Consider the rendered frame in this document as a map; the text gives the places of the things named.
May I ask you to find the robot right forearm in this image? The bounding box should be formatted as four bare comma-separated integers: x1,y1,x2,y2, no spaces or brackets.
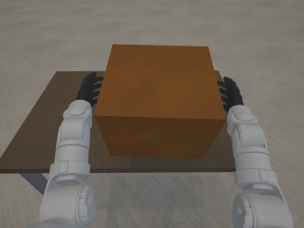
226,104,294,228

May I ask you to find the robot left forearm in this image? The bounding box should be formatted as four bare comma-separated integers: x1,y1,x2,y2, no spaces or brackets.
39,100,92,222

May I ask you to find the robot left upper arm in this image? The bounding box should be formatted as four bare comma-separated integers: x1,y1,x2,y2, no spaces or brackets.
25,183,96,228

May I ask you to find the left robot hand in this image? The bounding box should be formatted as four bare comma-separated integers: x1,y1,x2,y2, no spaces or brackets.
76,72,104,107

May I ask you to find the robot right upper arm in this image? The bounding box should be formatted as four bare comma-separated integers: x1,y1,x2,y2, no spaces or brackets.
232,193,293,228

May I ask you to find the right robot hand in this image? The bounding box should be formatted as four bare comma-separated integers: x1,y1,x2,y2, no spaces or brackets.
218,76,244,113

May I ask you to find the carton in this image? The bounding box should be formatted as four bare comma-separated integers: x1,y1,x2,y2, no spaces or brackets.
93,44,227,160

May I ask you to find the table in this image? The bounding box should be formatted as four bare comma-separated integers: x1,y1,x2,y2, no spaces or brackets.
0,70,237,195

